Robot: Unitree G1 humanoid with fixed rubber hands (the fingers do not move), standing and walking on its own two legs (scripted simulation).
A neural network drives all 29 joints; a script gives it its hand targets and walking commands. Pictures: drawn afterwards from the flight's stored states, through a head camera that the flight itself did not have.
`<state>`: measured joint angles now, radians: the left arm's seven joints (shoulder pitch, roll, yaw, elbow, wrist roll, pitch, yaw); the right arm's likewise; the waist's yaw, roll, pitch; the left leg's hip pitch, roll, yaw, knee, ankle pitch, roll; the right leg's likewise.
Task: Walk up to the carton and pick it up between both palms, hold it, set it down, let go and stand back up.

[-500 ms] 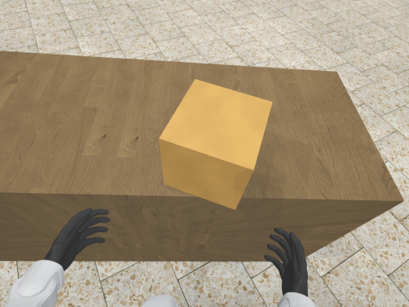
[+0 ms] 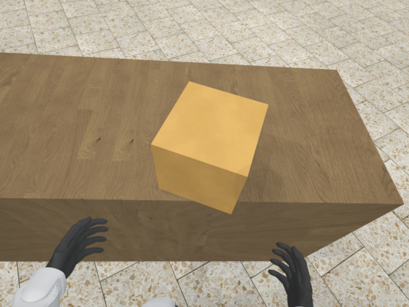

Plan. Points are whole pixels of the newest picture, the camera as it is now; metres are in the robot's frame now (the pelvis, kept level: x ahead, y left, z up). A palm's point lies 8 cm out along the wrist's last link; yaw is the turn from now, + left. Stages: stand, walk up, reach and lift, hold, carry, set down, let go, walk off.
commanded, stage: set down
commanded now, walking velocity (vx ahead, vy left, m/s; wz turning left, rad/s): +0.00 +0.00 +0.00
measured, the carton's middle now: (210, 148) +0.42 +0.02 +0.01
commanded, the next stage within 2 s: let go in 0.60 s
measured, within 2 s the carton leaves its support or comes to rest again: neither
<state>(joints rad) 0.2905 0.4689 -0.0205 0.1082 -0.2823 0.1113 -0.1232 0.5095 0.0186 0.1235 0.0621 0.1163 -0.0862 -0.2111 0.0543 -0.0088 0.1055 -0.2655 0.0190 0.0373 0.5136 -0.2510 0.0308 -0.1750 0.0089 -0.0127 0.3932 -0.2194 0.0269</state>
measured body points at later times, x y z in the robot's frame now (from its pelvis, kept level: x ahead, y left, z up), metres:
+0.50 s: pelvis -0.01 -0.01 +0.00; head +0.04 +0.01 +0.45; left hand +0.16 +0.25 -0.06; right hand +0.14 -0.19 -0.06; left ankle +0.01 +0.09 -0.74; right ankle -0.01 -0.14 -0.74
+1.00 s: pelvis +0.00 -0.02 +0.00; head +0.03 -0.01 +0.45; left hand +0.13 +0.23 -0.08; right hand +0.14 -0.22 -0.10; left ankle +0.01 +0.09 -0.74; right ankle -0.01 -0.14 -0.74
